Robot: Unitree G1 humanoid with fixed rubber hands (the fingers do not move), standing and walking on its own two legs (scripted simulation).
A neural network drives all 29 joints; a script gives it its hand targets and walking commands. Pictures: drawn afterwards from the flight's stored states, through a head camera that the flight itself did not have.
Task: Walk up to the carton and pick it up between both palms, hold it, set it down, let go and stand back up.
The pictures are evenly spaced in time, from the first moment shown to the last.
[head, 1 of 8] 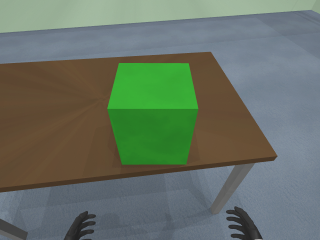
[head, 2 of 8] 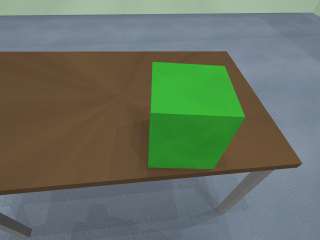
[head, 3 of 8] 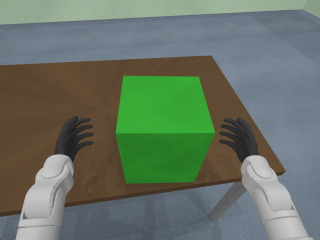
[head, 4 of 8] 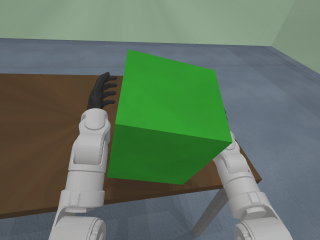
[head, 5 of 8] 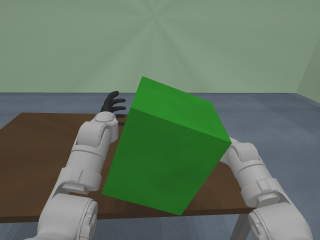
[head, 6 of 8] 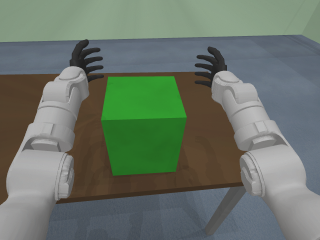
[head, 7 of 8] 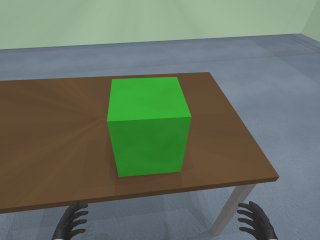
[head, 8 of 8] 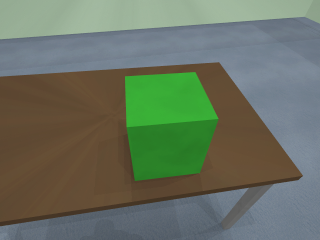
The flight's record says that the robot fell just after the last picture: no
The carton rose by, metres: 0.19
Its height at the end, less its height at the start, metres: +0.00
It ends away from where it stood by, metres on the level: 0.05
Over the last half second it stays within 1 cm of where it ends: yes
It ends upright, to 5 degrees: yes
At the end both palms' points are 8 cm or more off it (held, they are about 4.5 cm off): yes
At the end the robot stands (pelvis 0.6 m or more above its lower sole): yes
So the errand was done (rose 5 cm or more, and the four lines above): yes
